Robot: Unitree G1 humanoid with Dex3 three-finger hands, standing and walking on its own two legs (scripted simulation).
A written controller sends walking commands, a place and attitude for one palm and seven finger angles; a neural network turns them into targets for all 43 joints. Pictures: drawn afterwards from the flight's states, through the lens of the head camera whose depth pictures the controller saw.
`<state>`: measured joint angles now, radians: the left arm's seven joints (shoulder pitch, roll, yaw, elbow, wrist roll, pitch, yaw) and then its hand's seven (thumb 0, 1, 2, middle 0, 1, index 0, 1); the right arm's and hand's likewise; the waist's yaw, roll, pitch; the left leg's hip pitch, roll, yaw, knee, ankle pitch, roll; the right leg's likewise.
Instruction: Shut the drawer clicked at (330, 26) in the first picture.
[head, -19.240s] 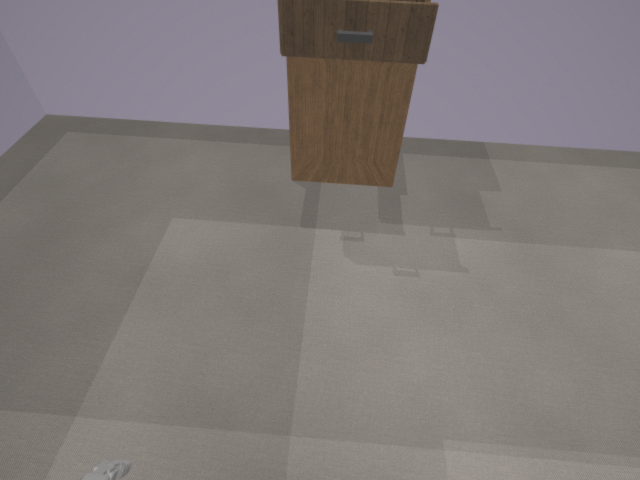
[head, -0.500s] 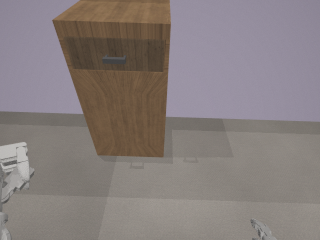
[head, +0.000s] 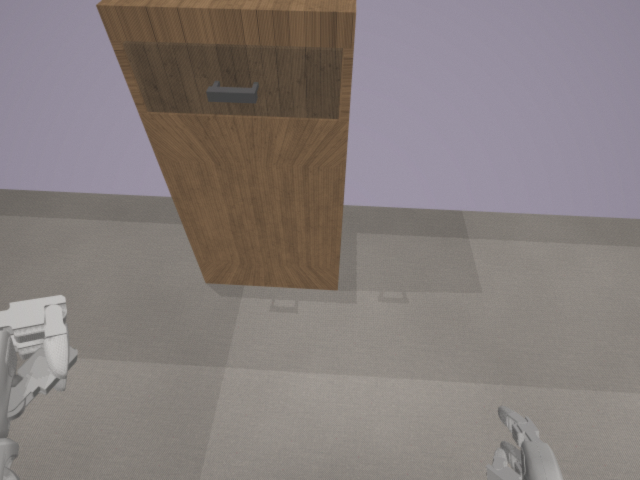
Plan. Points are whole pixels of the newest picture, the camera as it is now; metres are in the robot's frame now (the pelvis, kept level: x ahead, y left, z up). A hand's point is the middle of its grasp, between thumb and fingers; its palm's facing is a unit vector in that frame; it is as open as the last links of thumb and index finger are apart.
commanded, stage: stop stepping back and stand still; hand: left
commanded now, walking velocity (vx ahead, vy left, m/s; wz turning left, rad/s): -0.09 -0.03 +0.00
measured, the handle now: (234, 90) +0.85 +0.25 +0.05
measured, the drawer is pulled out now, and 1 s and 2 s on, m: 0.00 0.00 0.00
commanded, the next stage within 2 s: let the arm hang, fingers relaxed in 0.62 s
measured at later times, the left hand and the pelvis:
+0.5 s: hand (18, 373) +0.17 +0.27 +0.15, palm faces +0.37 -0.83 -0.43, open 3.3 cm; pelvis -0.01 +0.03 +0.01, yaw +0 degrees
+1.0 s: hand out of the picture +0.05 +0.22 -0.16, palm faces -0.03 -0.97 -0.22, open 3.1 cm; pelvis -0.03 +0.03 -0.01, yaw +2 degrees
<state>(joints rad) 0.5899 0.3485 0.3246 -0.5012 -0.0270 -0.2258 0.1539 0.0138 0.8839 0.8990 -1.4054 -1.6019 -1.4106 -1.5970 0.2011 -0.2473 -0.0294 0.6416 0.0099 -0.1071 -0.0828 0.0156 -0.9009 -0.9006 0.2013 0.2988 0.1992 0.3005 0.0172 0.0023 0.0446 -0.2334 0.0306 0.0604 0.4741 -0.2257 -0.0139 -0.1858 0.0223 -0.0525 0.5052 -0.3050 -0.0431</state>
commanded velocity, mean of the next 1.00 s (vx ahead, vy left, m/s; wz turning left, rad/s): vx -0.01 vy -0.01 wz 0.00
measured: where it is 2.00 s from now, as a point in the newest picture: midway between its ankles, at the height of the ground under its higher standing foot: outside the picture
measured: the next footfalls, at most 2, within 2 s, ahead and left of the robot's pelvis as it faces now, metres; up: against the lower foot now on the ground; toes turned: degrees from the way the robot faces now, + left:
none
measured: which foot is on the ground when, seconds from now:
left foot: down 0.00-1.00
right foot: down 0.00-1.00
